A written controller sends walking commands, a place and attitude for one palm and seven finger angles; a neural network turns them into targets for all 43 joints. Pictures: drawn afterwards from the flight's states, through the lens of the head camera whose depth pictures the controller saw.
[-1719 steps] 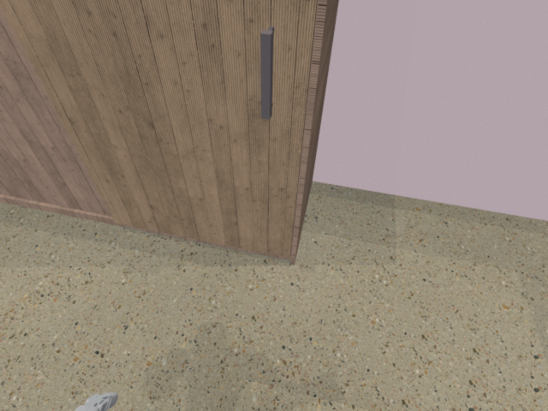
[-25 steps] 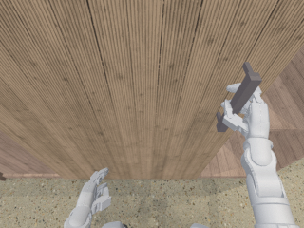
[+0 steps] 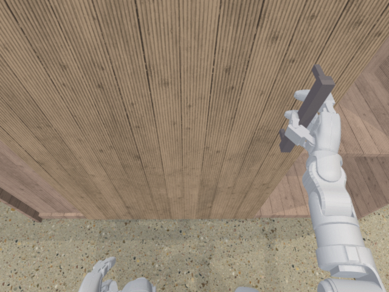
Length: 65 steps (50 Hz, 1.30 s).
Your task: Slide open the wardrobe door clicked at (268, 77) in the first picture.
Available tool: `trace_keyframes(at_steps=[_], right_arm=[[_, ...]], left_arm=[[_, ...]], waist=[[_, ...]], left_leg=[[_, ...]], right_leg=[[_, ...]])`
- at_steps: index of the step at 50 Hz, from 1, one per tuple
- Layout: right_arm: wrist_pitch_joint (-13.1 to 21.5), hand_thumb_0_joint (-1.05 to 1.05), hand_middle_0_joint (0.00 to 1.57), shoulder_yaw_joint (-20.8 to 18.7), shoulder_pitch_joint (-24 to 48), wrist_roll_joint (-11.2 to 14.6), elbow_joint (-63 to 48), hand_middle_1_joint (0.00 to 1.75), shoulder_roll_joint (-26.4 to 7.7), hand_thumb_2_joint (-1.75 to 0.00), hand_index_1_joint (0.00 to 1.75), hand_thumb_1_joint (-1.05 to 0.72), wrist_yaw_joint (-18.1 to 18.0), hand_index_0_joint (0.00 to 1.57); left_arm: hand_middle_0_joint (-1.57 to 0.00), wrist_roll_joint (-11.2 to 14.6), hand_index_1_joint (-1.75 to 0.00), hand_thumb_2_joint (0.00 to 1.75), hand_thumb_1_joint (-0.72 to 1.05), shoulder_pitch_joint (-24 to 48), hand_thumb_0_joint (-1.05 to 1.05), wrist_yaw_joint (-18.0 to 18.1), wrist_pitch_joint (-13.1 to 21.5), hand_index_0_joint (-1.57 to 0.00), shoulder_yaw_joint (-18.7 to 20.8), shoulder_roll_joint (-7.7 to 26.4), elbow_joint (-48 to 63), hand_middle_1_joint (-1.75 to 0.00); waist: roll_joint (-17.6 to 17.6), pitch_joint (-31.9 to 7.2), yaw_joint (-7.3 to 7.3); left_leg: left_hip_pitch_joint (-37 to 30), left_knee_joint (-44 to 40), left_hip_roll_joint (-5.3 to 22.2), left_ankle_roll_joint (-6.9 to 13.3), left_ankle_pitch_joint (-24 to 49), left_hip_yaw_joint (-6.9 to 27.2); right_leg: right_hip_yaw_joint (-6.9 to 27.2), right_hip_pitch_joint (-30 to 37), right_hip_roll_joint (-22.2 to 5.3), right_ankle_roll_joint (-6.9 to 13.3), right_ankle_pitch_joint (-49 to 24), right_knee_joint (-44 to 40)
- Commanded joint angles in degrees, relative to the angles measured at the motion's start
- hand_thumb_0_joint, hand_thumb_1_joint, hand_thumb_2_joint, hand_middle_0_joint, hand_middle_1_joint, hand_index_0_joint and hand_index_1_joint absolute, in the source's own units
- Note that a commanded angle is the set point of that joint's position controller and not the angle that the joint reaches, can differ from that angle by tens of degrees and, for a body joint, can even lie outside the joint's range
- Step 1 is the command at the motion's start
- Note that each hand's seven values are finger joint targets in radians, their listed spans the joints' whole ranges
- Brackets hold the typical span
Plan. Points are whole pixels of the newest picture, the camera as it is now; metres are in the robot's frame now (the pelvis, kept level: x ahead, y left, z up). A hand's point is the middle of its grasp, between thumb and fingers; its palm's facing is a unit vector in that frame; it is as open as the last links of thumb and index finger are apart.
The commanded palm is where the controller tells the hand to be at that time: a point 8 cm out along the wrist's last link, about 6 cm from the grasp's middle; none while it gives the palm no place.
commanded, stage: step sideways, sliding the door along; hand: right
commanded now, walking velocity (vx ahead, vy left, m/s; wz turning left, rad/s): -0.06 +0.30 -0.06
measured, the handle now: (299, 113) +0.44 -0.23 +0.10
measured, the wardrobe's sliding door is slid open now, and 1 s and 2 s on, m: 0.54 0.65 0.65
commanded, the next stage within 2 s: stop walking and hold the door there in 0.82 s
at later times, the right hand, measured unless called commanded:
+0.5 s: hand (234, 123) +0.40 -0.09 +0.11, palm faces +0.45 +0.89 -0.05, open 6.4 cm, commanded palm +0.37 -0.05 +0.11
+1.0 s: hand (235, 123) +0.41 -0.09 +0.11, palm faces +0.64 +0.73 -0.23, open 7.0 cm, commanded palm +0.37 -0.09 +0.09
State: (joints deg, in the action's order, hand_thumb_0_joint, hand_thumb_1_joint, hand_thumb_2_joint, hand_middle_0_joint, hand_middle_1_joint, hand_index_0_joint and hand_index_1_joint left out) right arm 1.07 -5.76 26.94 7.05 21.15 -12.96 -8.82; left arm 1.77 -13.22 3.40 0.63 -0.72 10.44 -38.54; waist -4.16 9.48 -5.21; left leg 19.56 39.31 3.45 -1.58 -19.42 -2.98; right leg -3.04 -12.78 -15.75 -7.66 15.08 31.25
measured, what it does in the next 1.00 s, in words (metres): steps to the left: left foot, then right foot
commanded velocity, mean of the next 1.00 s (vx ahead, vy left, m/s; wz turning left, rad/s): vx -0.16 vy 0.24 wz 0.08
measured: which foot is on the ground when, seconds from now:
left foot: up 0.00-0.02, down 0.04-0.20, up 0.22-0.50, down 0.52-0.68, up 0.70-1.00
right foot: down 0.00-0.04, up 0.06-0.18, down 0.20-0.52, up 0.54-0.66, down 0.68-1.00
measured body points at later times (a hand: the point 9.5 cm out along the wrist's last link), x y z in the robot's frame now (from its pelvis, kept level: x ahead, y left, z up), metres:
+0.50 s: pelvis +0.04 +0.18 -0.01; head +0.11 +0.16 +0.43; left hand +0.26 +0.34 -0.12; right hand +0.37 -0.13 +0.12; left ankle +0.11 +0.34 -0.72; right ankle -0.01 -0.06 -0.73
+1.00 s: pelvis +0.13 +0.28 +0.01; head +0.19 +0.24 +0.45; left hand +0.34 +0.45 -0.09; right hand +0.37 -0.13 +0.12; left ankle +0.23 +0.41 -0.70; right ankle +0.02 +0.10 -0.72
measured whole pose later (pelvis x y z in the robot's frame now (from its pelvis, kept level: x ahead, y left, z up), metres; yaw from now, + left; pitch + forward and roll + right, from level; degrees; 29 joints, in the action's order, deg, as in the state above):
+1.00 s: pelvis +0.13 +0.28 +0.01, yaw -4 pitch -4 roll +5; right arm 7.6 -22.0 13.8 3.7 14.6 -23.5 -7.4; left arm 0.7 -8.3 -0.2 7.0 0.0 9.5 -34.9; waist -2.7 12.6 -8.5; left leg 22.3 37.3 -0.8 -1.9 -11.7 -5.6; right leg -8.9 -1.1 -18.0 -7.8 20.3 29.7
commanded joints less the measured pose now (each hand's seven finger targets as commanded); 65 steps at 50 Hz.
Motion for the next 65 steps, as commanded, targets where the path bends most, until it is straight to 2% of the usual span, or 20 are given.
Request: trace_keyframes(at_steps=[1,3,7,9,10,12,22,24,26,29,32,34,46,47,48,50,51,52,60,65], right_arm=[[7.78,0.0,0.45,14.54,29.81,-3.74,-21.16,1.4,4.19,-0.9,1.4,-0.9,3.99,0.45],[7.13,0.0,0.45,13.02,29.28,-4.57,-21.39,1.4,-0.29,-0.9,1.4,-0.9,2.97,0.45],[7.77,0.0,0.45,12.85,30.13,-3.86,-22.58,1.4,2.54,-0.9,1.4,-0.9,2.68,0.45],[9.62,0.0,0.45,15.1,30.73,-2.83,-24.83,1.4,4.95,-0.9,1.4,-0.9,3.58,0.45],[10.24,0.0,0.45,16.33,30.0,-2.35,-25.98,1.4,6.99,-0.9,1.4,-0.9,4.13,0.45],[9.39,0.0,0.45,14.17,27.63,-3.07,-19.46,1.4,7.23,-0.9,1.4,-0.9,4.87,0.45],[9.42,0.0,0.45,17.44,28.53,-2.51,-23.65,1.4,8.58,-0.9,1.4,-0.9,5.98,0.45],[9.92,0.0,0.45,14.48,26.05,-3.26,-23.98,1.4,5.04,-0.9,1.4,-0.9,5.17,0.45],[9.3,0.0,0.45,10.04,23.76,-4.49,-23.71,1.4,-2.6,-0.9,1.4,-0.9,3.49,0.45],[9.45,0.0,0.45,5.76,19.35,-4.65,-29.85,1.4,-6.53,-0.9,1.4,-0.9,2.89,0.45],[11.76,0.0,0.45,6.27,21.36,-2.97,-35.16,1.4,-3.9,-0.9,1.4,-0.9,1.67,0.45],[13.51,0.0,0.45,7.92,20.92,-3.22,-39.26,1.4,0.28,-0.9,1.4,-0.9,2.92,0.45],[11.66,0.0,0.45,3.83,10.74,-5.17,-35.02,1.4,-4.28,-0.9,1.4,-0.9,4.5,0.45],[11.83,0.0,0.45,-28.54,0.86,-7.97,-13.86,1.4,-38.07,-0.9,1.4,-0.9,1.89,0.45],[11.64,0.0,0.45,-22.81,-0.52,-7.91,-13.89,1.4,-31.69,-0.9,1.4,-0.9,2.06,0.45],[13.03,0.0,0.45,-20.83,1.15,-8.24,-20.2,1.4,-30.49,-0.9,1.4,-0.9,3.19,0.45],[12.7,0.0,0.45,-24.77,-3.31,-8.76,-17.69,1.4,-36.17,-0.9,1.4,-0.9,2.84,0.45],[10.77,0.0,0.45,-27.22,-7.8,-6.86,-15.3,1.4,-36.33,-0.9,1.4,-0.9,1.8,0.45],[9.77,0.0,0.45,-32.09,-10.32,-5.48,-10.53,1.4,-35.96,-0.9,1.4,-0.9,-0.95,0.45],[11.55,0.0,0.45,-24.5,-5.11,-5.8,-13.76,1.4,-29.74,-0.9,1.4,-0.9,-0.12,0.45]], left_arm=[[-0.2,1.79,-0.3,0.9,0.9,8.11,0.0,1.13,3.56,-0.2,2.41,7.58,9.37,-0.3],[-0.2,1.23,-0.3,0.9,0.9,11.63,0.0,1.91,3.85,-0.2,1.16,4.7,8.82,-0.3],[-0.2,-0.05,-0.3,0.9,0.9,7.53,0.0,3.26,4.24,-0.2,2.21,6.37,4.49,-0.3],[-0.2,-0.27,-0.3,0.9,0.9,6.33,0.0,3.38,3.56,-0.2,3.38,8.19,5.4,-0.3],[-0.2,-0.74,-0.3,0.9,0.9,6.9,0.0,2.61,3.26,-0.2,4.4,10.51,6.95,-0.3],[-0.2,0.65,-0.3,0.9,0.9,10.2,0.0,-0.66,1.96,-0.2,4.81,12.02,8.18,-0.3],[-0.2,0.62,-0.3,0.9,0.9,9.39,0.0,-0.52,3.86,-0.2,4.1,9.01,11.92,-0.3],[-0.2,1.3,-0.3,0.9,0.9,9.27,0.0,-0.65,4.51,-0.2,4.13,8.47,11.97,-0.3],[-0.2,1.91,-0.3,0.9,0.9,9.95,0.0,0.14,4.93,-0.2,3.54,5.51,11.13,-0.3],[-0.2,0.62,-0.3,0.9,0.9,8.63,0.0,1.45,6.47,-0.2,4.02,6.49,8.78,-0.3],[-0.2,1.1,-0.3,0.9,0.9,7.59,0.0,2.05,6.68,-0.2,2.82,6.43,6.81,-0.3],[-0.2,0.03,-0.3,0.9,0.9,9.61,0.0,-0.08,6.02,-0.2,4.85,8.99,10.03,-0.3],[-0.2,-0.48,-0.3,0.9,0.9,8.01,0.0,-3.02,10.14,-0.2,5.03,9.24,12.54,-0.3],[-0.2,-1.67,-0.3,0.9,0.9,3.1,0.0,-2.02,8.23,-0.2,6.95,14.01,6.82,-0.3],[-0.2,-0.71,-0.3,0.9,0.9,3.85,0.0,-2.13,7.99,-0.2,6.51,11.4,9.25,-0.3],[-0.2,0.54,-0.3,0.9,0.9,5.14,0.0,-2.14,8.22,-0.2,5.52,9.09,10.06,-0.3],[-0.2,0.49,-0.3,0.9,0.9,6.91,0.0,-1.11,8.11,-0.2,4.94,7.65,10.74,-0.3],[-0.2,0.2,-0.3,0.9,0.9,9.47,0.0,-0.11,8.62,-0.2,4.43,7.7,10.71,-0.3],[-0.2,1.18,-0.3,0.9,0.9,10.53,0.0,1.44,6.05,-0.2,3.07,11.03,6.27,-0.3],[-0.2,0.93,-0.3,0.9,0.9,8.42,0.0,1.55,6.46,-0.2,3.4,12.51,6.19,-0.3]], waist=[[1.67,-29.11,6.43],[18.45,-28.21,4.49],[17.17,-28.08,5.76],[3.6,-31.12,8.64],[-13.31,-32.06,7.43],[-1.16,-31.94,5.33],[-14.14,-25.65,6.09],[-8.55,-27.75,5.11],[16.33,-29.46,4.91],[23.08,-30.73,3.01],[12.09,-32.35,7.53],[-13.0,-36.44,5.23],[-19.32,-21.9,5.24],[-19.96,-22.9,4.38],[-18.53,-22.89,3.71],[-5.26,-27.48,2.47],[11.45,-32.0,1.77],[15.48,-30.65,2.0],[17.29,-28.36,4.01],[0.63,-20.21,6.05]], left_leg=[[-18.19,-16.57,3.24,2.17,24.11,0.06],[-21.08,-15.53,16.66,8.51,47.71,10.99],[-25.94,-3.91,12.7,9.76,58.2,5.0],[-3.33,12.02,5.7,1.96,36.25,-2.76],[17.26,23.09,-1.15,-1.49,-4.94,-1.62],[17.44,31.52,0.96,0.77,-10.94,8.56],[-1.79,1.14,-2.61,-0.51,1.65,-3.84],[-10.85,-10.12,-2.8,-0.37,14.75,-4.47],[-22.91,-11.56,12.39,6.34,59.86,12.37],[-24.45,-7.8,15.92,10.0,74.59,14.85],[-19.27,8.42,9.43,4.72,65.77,2.99],[17.06,23.88,-1.73,-1.65,-15.69,2.11],[8.27,3.09,-5.47,-0.65,4.13,-5.16],[8.21,1.72,-7.05,-1.18,4.84,-6.07],[1.82,-6.67,-6.45,-0.22,8.98,-5.61],[-17.77,-15.8,0.05,3.15,45.36,1.32],[-28.24,-8.72,13.01,11.07,83.96,19.83],[-23.8,-9.16,20.41,11.83,89.82,24.27],[-12.38,-14.63,14.76,9.08,43.36,13.41],[6.65,-14.1,8.12,5.4,2.58,8.79]], right_leg=[[-2.97,4.79,3.79,7.96,-14.42,7.96],[-2.61,-11.71,12.11,6.7,19.35,23.24],[-1.89,-10.43,10.42,6.94,15.09,9.59],[3.52,18.59,2.12,9.71,-28.19,-8.72],[22.19,33.09,-14.15,16.97,-64.39,-4.98],[20.72,28.44,-18.29,20.17,-49.3,-4.97],[-2.22,15.82,-6.1,11.88,-35.6,-2.07],[-3.62,12.79,-1.92,9.13,-28.35,6.24],[-5.58,-6.27,10.2,9.06,11.1,22.13],[-0.24,-11.9,11.85,5.44,26.3,28.77],[-0.67,6.2,5.67,6.59,-12.57,-6.42],[20.72,39.48,-17.2,17.8,-91.29,-1.31],[-6.86,30.94,-5.83,9.95,-62.64,-3.96],[-10.31,30.11,-5.99,9.22,-63.49,-2.47],[-9.31,25.24,-4.37,8.95,-60.72,5.75],[-10.3,11.79,4.22,6.28,-30.77,28.33],[-5.97,-6.37,14.13,5.85,16.33,42.09],[3.37,-12.01,15.31,6.09,28.52,48.61],[0.9,-5.25,15.67,5.69,15.06,25.44],[2.13,9.12,12.39,7.0,1.62,-2.26]])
